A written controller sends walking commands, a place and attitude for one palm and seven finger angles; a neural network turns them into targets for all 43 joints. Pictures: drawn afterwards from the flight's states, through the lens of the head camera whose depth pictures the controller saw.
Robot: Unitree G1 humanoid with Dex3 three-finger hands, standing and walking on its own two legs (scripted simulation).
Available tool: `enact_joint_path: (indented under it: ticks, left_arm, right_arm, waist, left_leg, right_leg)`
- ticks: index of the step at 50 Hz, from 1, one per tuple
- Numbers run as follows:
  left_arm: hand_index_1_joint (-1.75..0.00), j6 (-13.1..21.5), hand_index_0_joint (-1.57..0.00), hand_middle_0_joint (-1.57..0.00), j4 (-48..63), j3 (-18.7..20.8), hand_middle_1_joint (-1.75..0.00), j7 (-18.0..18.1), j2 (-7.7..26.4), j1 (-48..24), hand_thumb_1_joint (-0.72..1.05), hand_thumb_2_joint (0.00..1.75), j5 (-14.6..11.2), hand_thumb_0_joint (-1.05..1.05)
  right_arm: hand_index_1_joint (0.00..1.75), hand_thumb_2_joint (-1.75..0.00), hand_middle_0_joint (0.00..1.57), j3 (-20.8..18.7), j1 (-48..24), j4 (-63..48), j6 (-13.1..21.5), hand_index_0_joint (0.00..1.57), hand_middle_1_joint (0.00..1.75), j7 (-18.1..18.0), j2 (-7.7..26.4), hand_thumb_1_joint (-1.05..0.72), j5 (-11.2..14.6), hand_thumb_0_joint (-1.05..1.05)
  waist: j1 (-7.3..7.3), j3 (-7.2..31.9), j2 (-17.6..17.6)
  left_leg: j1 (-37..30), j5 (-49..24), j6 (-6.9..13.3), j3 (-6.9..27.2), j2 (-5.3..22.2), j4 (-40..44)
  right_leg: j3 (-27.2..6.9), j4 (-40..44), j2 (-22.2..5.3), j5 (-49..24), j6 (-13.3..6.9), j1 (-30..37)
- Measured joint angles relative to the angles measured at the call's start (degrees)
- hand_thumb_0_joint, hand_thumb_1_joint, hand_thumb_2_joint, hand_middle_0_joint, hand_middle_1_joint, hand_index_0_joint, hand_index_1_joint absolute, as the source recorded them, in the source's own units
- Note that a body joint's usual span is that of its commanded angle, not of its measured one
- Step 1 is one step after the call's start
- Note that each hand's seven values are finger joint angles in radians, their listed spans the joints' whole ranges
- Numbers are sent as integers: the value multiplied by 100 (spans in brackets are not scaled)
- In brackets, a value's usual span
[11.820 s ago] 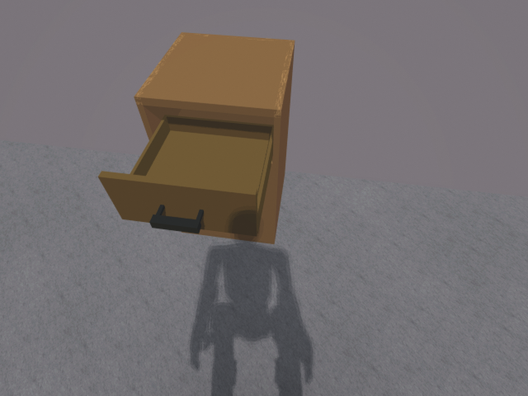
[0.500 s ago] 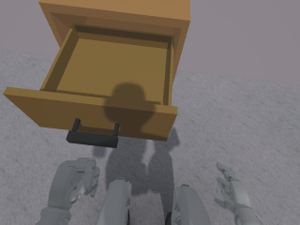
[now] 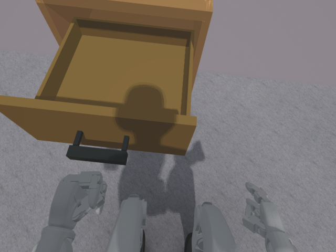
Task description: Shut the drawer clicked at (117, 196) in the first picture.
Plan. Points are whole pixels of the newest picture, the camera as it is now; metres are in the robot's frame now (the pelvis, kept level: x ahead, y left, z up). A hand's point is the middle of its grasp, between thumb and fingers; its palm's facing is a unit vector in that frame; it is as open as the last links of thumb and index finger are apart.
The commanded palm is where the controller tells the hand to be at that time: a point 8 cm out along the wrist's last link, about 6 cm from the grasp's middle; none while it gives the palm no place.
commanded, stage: bring the fist close to the handle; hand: left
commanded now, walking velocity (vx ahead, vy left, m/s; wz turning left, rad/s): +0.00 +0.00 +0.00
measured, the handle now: (100, 146) +0.34 +0.18 +0.02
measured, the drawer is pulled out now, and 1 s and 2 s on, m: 0.30 0.24 0.11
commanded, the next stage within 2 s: push the drawer shut in 0.02 s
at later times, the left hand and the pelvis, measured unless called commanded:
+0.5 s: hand (110, 182) +0.26 +0.14 +0.02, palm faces -0.09 -1.00 -0.03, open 3.2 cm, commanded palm +0.26 +0.19 +0.02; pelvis +0.00 +0.00 +0.00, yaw +0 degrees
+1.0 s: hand (113, 156) +0.32 +0.15 +0.02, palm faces -0.09 -0.99 -0.04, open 3.1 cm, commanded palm +0.32 +0.19 +0.02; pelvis -0.01 +0.00 +0.01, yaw +0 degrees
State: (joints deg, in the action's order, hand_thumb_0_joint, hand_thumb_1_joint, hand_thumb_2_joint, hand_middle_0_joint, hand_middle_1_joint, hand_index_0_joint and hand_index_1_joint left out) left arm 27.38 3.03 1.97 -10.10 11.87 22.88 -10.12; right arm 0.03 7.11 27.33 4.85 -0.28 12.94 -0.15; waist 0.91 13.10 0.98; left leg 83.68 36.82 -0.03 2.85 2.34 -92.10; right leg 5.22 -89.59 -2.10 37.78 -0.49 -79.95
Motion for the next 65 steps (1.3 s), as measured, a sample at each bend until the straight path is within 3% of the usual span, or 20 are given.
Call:
enact_joint_path:
  ticks: [8, 13, 26, 65]
  left_arm:
    - [-160, -58, -139, -140, 146, -28, -160, -7, -22, -9, 90, 90, -2, 2]
    - [-160, -72, -140, -140, 143, -176, -160, 122, -34, -100, 90, 90, 123, 2]
    - [-160, -291, -140, -140, -333, -185, -160, 329, 37, -930, 87, 92, 211, 1]
    - [-160, -92, -140, -140, -2671, 199, -160, 427, 137, -3493, 82, 91, 321, 0]
  right_arm:
    - [30, -90, 21, -45, -51, -37, -17, 20, 30, 27, -12, -91, 8, 1]
    - [30, -90, 21, 6, -52, -83, -22, 20, 30, 25, -5, -91, -11, 1]
    - [30, -90, 21, 136, 38, -13, -155, 20, 30, 28, 31, -91, -32, 1]
    - [30, -90, 21, 148, 173, 438, -487, 20, 30, 8, 174, -91, -47, 1]
  waist:
    - [3, -19, -2]
    - [-1, -18, 10]
    - [41, -68, 27]
    - [254, -156, 9]
  left_leg:
    - [7, 21, 11, -5, -13, -34]
    - [4, -7, 20, -12, -36, -6]
    - [20, -84, 12, 1, -41, 56]
    - [-23, -256, 65, -97, -47, 299]
  right_leg:
    - [-8, -31, -10, 22, 10, -2]
    - [-14, -12, -31, 5, 21, 4]
    - [-2, 45, -29, -66, 9, -11]
    - [-99, 276, -25, -264, 68, -8]
